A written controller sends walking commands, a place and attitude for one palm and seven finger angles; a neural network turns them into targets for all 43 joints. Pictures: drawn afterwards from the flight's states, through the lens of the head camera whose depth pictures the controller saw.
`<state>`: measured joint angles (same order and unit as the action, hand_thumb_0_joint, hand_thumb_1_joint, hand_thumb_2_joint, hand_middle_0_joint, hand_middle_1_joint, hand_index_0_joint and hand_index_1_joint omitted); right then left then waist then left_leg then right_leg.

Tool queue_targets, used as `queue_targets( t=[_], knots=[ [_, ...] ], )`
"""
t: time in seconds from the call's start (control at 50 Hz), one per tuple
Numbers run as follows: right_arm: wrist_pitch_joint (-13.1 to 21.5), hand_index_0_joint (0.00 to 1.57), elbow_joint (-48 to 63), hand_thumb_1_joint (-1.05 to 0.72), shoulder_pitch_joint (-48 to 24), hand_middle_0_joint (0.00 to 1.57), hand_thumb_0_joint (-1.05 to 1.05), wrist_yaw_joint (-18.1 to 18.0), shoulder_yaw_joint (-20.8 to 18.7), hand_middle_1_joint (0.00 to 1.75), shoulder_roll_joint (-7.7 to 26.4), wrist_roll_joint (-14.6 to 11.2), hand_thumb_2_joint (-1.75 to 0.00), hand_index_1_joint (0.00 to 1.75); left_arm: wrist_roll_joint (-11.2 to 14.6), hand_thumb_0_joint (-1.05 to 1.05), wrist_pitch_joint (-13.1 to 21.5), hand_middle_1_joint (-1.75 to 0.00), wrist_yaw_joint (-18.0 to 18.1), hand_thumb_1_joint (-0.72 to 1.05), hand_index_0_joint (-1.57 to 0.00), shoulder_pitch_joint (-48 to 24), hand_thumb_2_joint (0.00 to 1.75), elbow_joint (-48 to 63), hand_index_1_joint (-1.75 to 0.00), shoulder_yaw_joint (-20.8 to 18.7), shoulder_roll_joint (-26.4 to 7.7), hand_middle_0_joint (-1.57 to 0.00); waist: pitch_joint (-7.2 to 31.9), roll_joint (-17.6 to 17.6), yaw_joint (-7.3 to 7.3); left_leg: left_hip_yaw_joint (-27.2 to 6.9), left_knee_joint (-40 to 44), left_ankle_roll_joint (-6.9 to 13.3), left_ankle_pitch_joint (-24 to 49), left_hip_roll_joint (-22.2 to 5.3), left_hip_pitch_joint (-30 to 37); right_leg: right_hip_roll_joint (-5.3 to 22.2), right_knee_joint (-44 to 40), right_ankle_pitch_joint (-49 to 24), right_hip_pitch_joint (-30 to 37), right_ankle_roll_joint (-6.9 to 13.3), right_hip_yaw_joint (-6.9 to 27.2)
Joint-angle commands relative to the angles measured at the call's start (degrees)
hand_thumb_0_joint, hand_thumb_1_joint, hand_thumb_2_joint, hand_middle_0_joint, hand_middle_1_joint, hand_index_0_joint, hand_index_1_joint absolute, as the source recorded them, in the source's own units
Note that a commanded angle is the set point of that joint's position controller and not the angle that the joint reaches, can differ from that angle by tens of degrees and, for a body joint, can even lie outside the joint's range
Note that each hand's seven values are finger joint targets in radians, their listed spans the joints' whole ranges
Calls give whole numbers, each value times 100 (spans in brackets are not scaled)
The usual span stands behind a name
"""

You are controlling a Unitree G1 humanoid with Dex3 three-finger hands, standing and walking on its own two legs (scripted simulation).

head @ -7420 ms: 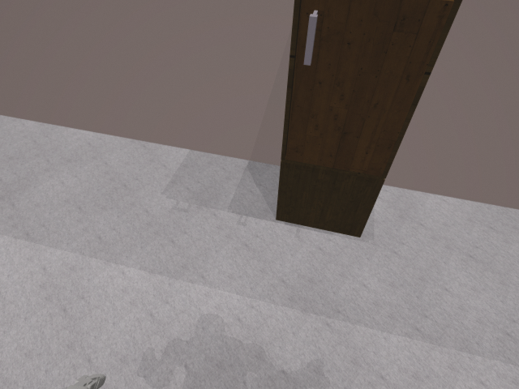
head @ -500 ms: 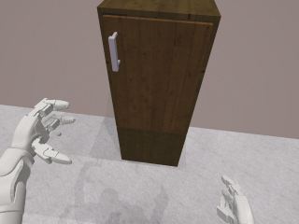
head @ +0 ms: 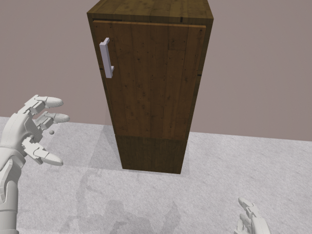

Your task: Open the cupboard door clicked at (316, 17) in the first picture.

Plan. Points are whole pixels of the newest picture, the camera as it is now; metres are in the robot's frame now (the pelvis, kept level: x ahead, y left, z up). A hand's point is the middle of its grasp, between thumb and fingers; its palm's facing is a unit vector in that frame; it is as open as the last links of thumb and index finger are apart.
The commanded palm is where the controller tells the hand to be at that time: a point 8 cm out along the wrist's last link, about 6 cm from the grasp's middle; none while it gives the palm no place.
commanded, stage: raise the hand with hooked fingers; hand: left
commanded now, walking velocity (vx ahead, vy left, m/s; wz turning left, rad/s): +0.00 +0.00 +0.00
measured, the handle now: (108, 58) +0.65 +0.24 +0.14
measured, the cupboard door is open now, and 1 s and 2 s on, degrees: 0 0 0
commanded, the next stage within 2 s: move the hooked fingers beside the handle in 0.22 s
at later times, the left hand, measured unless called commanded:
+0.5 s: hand (55, 124) +0.31 +0.27 +0.15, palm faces +0.09 -1.00 -0.02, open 14.0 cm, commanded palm +0.29 +0.31 +0.15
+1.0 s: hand (72, 92) +0.43 +0.28 +0.15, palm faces +0.03 -1.00 +0.01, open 14.0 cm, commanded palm +0.40 +0.32 +0.15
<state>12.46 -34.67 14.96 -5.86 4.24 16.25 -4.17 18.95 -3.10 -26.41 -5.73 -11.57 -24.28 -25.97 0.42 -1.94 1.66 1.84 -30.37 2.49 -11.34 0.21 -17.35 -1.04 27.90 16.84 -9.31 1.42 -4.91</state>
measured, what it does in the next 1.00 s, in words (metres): stands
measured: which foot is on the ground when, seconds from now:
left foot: down 0.00-1.00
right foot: down 0.00-1.00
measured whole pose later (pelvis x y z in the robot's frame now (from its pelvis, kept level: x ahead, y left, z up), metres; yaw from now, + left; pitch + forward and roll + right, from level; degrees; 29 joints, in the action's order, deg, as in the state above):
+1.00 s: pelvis +0.02 +0.00 -0.01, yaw -1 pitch +5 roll -1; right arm 7.6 -36.5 20.1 -5.5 3.3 17.2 -4.3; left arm 13.4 3.6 -26.9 -35.3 -48.2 -26.3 -34.1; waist 2.3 -0.8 -2.4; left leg 2.7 -35.9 2.3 -14.9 -0.8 -26.4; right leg -1.7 33.0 19.8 -18.6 1.6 -3.8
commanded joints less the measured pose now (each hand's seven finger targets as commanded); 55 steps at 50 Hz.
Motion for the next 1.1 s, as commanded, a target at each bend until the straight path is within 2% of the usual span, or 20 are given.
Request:
queue_targets(
  t=[0.0, 0.02, 0.08, 0.12, 0.18, 0.22, 0.3, 0.36, 0.42, 0.46, 0.54, 0.62, 0.66, 0.76, 0.78, 0.86, 0.94, 0.98, 1.04, 1.08],
  knots=[
    [364, 20, 869, -90, -704, 20, 0, -49, -290, 30, 646, 13, -90, 30, 186, 0, 596, -120, 202, -50, -30, -1864, 30, 1040, -120, -894, -1864, -30, 908, -551, 32, -498, 499, -43, 298, -43, 1215, -102, -580, -701, -686, 44, 211],
    [347, 20, 840, -90, -676, 20, 0, -65, -302, 30, 666, -1, -90, 30, 171, 0, 515, -120, 188, -50, -30, -1818, 30, 812, -120, -823, -1793, -30, 800, -376, 10, -500, 516, -38, 196, -42, 1128, -87, -594, -636, -729, 27, 206],
    [312, 20, 863, -90, -739, 20, 0, -91, -308, 30, 678, -78, -90, 30, 133, 0, 213, -120, 50, -50, -30, -1902, 30, 493, -120, -378, -1493, -30, 554, -513, -46, -424, 443, -27, 33, -9, 981, -18, -674, -536, -874, -15, 349],
    [299, 20, 900, -90, -740, 20, 0, -106, -321, 30, 698, -89, -90, 30, 106, 0, 120, -120, -28, -50, -30, -1977, 30, 568, -120, -240, -1469, -30, 776, -407, -66, -416, 359, -3, 113, 2, 1019, 8, -639, -610, -819, -46, 385],
    [296, 20, 950, -90, -768, 20, 0, -102, -327, 30, 694, -78, -90, 30, 185, 0, 199, -120, -88, -50, -30, -1956, 30, 712, -120, -387, -1626, -30, 1011, 61, -49, -402, 199, 27, 287, 9, 977, 27, -604, -793, -715, -114, 514],
    [311, 20, 955, -90, -769, 20, 0, -89, -330, 30, 680, -52, -90, 30, 236, 0, 361, -120, -73, -50, -30, -1959, 30, 867, -120, -659, -1827, -30, 1276, 66, 13, -384, 127, 29, 443, 25, 1018, 53, -524, -1011, -565, -134, 567],
    [327, 20, 897, -90, -817, 20, 0, -70, -306, 30, 616, -47, -90, 30, 274, 0, 558, -120, 18, -50, -30, -2022, 30, 848, -120, -782, -1849, -30, 1093, -231, 26, -323, 82, 8, 446, 34, 934, 89, -507, -1091, -578, -149, 644],
    [261, 20, 815, -90, -736, 20, 0, -110, -316, 30, 662, -68, -90, 30, 200, 0, 466, -120, 75, -50, -30, -2247, 30, 342, -120, -939, -2113, -30, 839, -145, 2, -314, 61, -3, 315, 32, 707, 88, -551, -889, -677, -188, 689],
    [203, 20, 733, -90, -704, 20, 0, -170, -303, 30, 694, -101, -90, 30, 93, 0, 343, -120, 2, -50, -30, -2863, 30, -196, -120, -615, -2011, -30, 649, -174, -174, -312, 2, 4, 149, 23, 599, 135, -588, -698, -928, -214, 790],
    [197, 20, 725, -90, -681, 20, 0, -206, -298, 30, 697, -121, -90, 30, 80, 0, 380, -120, -73, -50, -30, -3468, 30, -314, -120, -323, -1883, -30, 705, -287, -280, -346, -71, 2, 123, 22, 635, 129, -573, -614, -1031, -212, 835],
    [223, 20, 678, -90, -544, 20, 0, -234, -315, 30, 738, -105, -90, 30, -12, 0, 614, -120, -168, -50, -30, -4083, 30, -533, -120, -102, -1909, -30, 1264, -309, -343, -411, -77, 26, 254, 22, 886, 68, -420, -736, -1037, -120, 641],
    [157, 20, 583, -90, -335, 20, 0, -193, -335, 30, 808, -89, -90, 30, -30, 0, 709, -120, -173, -50, -30, -4152, 30, -1322, -120, -365, -2210, -30, 1413, -22, -269, -416, -129, 30, 385, 25, 700, 55, -285, -991, -971, -106, 600],
    [108, 20, 580, -90, -258, 20, 0, -143, -347, 30, 840, -70, -90, 30, -79, 0, 709, -120, -145, -50, -30, -4158, 30, -1624, -120, -564, -2467, -30, 1513, -188, -174, -400, -153, 18, 432, 45, 611, 39, -218, -1012, -908, -77, 580],
    [-33, 20, 677, -90, -31, 20, 0, -57, -377, 30, 875, -36, -90, 30, -272, 0, 746, -120, -3, -50, -30, -4524, 30, -1944, -120, -516, -2531, -30, 1688, -219, -173, -420, -146, 30, 687, 20, 672, -31, -71, -1264, -986, -23, 430],
    [-61, 20, 685, -90, 9, 20, 0, -49, -392, 30, 904, -34, -90, 30, -322, 0, 776, -120, 24, -50, -30, -4597, 30, -2024, -120, -627, -2694, -30, 1740, -229, -191, -414, -154, 33, 721, -7, 687, -35, -49, -1308, -1019, -27, 430],
    [-152, 20, 647, -90, 233, 20, 0, -23, -441, 30, 949, -4, -90, 30, -327, 0, 1029, -120, 7, -50, -30, -5016, 30, -2105, -120, -590, -2676, -30, 1932, -136, -304, -411, -249, 47, 972, -26, 848, -109, 40, -1515, -1100, -21, 387],
    [-260, 20, 542, -90, 447, 20, 0, -12, -479, 30, 1016, 10, -90, 30, -434, 0, 1114, -120, -95, -50, -30, -5364, 30, -2507, -120, -510, -2717, -30, 1986, -482, -399, -473, -283, 12, 1143, -75, 1032, -129, 113, -1509, -1410, 7, 321],
    [-318, 20, 472, -90, 543, 20, 0, -20, -493, 30, 1051, 17, -90, 30, -470, 0, 1121, -120, -133, -50, -30, -5673, 30, -2741, -120, -459, -2771, -30, 1927, -416, -490, -482, -315, 24, 1123, -85, 981, -135, 102, -1470, -1526, -5, 324],
    [-395, 20, 450, -90, 707, 20, 0, 9, -530, 30, 1108, 50, -90, 30, -516, 0, 1146, -120, -189, -50, -30, -5532, 30, -3032, -120, -631, -2975, -30, 2111, -447, -424, -545, -359, -5, 1383, -105, 1088, -146, 171, -1548, -1563, 25, 282],
    [-472, 20, 439, -90, 750, 20, 0, 16, -519, 30, 1108, 50, -90, 30, -509, 0, 1188, -120, -231, -50, -30, -5750, 30, -3161, -120, -477, -2870, -30, 2097, -446, -493, -547, -394, -10, 1460, -114, 1082, -158, 197, -1578, -1657, 22, 269]
  ],
)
